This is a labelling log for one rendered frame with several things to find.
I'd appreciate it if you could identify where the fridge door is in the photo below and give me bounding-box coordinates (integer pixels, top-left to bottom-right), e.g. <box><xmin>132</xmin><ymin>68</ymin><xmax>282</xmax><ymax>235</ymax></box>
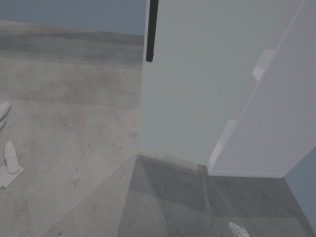
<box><xmin>137</xmin><ymin>0</ymin><xmax>288</xmax><ymax>166</ymax></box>

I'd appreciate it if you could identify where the robot right hand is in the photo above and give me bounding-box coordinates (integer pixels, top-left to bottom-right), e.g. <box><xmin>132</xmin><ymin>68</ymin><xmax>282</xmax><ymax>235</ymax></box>
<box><xmin>228</xmin><ymin>222</ymin><xmax>250</xmax><ymax>237</ymax></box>

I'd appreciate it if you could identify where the robot left hand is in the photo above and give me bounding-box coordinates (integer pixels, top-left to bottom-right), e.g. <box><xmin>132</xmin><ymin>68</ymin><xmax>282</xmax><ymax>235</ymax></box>
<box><xmin>0</xmin><ymin>102</ymin><xmax>24</xmax><ymax>191</ymax></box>

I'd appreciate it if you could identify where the handle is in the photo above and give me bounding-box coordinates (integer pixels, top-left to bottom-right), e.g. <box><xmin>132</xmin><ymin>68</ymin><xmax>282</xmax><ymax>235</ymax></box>
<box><xmin>145</xmin><ymin>0</ymin><xmax>159</xmax><ymax>62</ymax></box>

